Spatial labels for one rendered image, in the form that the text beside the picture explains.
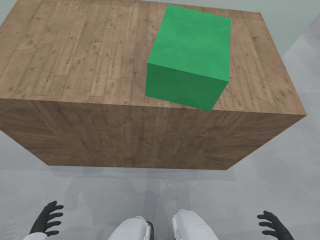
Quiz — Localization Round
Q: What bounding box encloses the right robot thigh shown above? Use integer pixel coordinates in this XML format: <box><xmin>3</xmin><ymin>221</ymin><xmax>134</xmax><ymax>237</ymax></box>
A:
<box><xmin>172</xmin><ymin>210</ymin><xmax>219</xmax><ymax>240</ymax></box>

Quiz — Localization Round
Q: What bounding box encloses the robot left hand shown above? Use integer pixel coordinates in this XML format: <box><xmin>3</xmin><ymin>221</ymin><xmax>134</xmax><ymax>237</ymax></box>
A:
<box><xmin>29</xmin><ymin>200</ymin><xmax>64</xmax><ymax>237</ymax></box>

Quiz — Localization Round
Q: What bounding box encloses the pedestal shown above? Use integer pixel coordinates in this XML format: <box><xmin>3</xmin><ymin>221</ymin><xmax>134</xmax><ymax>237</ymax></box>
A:
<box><xmin>0</xmin><ymin>0</ymin><xmax>307</xmax><ymax>170</ymax></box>

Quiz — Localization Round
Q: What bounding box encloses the carton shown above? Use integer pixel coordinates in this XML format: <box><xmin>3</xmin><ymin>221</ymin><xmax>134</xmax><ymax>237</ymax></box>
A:
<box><xmin>145</xmin><ymin>4</ymin><xmax>231</xmax><ymax>111</ymax></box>

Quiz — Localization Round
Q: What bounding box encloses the robot left shin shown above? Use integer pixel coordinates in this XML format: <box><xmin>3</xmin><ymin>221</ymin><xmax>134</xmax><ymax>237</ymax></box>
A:
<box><xmin>135</xmin><ymin>216</ymin><xmax>147</xmax><ymax>223</ymax></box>

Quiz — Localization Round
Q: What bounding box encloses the robot right hand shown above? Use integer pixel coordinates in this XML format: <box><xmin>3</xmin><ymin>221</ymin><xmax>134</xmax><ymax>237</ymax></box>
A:
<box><xmin>257</xmin><ymin>210</ymin><xmax>294</xmax><ymax>240</ymax></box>

